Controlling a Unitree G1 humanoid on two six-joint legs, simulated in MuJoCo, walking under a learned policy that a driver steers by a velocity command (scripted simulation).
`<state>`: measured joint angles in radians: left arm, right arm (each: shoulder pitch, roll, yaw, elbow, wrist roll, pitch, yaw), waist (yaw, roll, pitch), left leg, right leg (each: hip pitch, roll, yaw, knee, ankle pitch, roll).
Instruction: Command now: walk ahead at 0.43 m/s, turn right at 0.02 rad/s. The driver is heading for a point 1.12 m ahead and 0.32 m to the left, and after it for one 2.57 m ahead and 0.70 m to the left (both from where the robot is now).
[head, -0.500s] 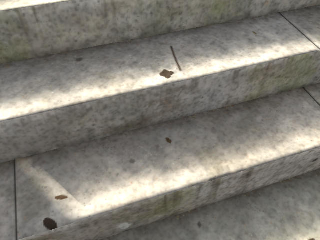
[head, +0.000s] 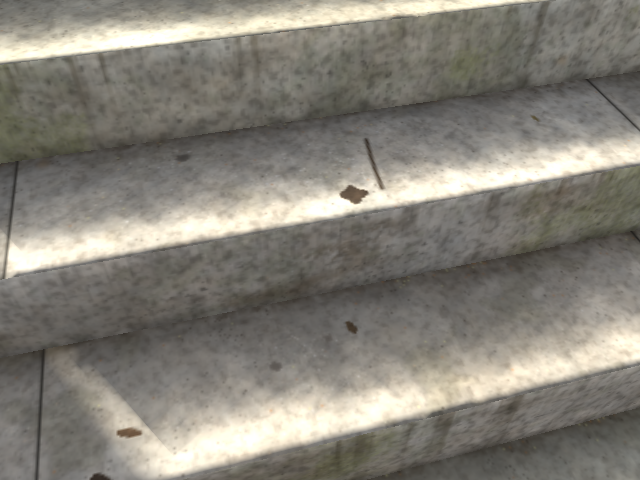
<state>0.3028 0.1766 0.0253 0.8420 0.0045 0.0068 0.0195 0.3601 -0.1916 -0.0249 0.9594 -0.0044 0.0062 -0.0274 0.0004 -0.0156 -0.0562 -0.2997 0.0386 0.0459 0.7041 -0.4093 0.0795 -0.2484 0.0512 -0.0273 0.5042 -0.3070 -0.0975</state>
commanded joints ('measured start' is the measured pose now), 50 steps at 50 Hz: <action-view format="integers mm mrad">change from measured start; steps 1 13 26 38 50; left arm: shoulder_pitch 130 1 -78 -763 -200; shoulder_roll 168 149 -145 -148 -191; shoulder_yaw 51 -25 -122 -203 -112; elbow -7 95 -213 -477 172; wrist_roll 14 -46 -17 -41 67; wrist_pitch -43 -106 -114 -127 -72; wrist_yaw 17 -2 -100 -109 -68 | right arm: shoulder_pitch -194 -479 -65 368 -148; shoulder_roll -31 77 150 14 237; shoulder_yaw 9 192 81 99 176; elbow -137 -581 -23 178 -386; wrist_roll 9 -15 -49 14 42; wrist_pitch -60 -89 -74 -95 -143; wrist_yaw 15 46 79 -18 155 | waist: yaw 95 -106 142 -18 -269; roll -133 33 61 78 126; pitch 100 143 106 -29 187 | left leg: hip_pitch -563 -513 -229 -70 -952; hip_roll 2 139 144 142 -42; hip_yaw -59 75 -314 -10 -330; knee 677 990 -251 -698 1668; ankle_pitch -60 216 41 1243 109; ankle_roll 24 -21 -10 -20 153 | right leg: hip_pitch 159 -579 -987 -584 -424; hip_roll -436 -271 3 -29 -205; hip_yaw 683 45 331 -359 110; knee -363 -746 1803 960 -202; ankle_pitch -428 -93 376 139 11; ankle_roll -261 -104 -114 -37 -19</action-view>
